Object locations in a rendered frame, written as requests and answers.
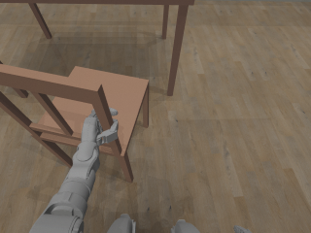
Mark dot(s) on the chair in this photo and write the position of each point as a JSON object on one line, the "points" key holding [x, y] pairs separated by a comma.
{"points": [[75, 97]]}

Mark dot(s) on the robot left forearm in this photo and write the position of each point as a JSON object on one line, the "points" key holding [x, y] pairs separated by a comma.
{"points": [[71, 199]]}

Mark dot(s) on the left robot upper arm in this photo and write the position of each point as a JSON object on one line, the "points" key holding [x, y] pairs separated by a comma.
{"points": [[49, 223]]}

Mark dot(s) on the robot left hand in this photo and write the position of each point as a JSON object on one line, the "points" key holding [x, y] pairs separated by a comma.
{"points": [[92, 128]]}

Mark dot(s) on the robot right shin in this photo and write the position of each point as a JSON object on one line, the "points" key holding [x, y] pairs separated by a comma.
{"points": [[181, 221]]}

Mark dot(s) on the robot left thigh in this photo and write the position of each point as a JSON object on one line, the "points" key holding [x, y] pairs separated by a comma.
{"points": [[123, 225]]}

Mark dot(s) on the table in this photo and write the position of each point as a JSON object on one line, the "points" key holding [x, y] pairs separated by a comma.
{"points": [[179, 31]]}

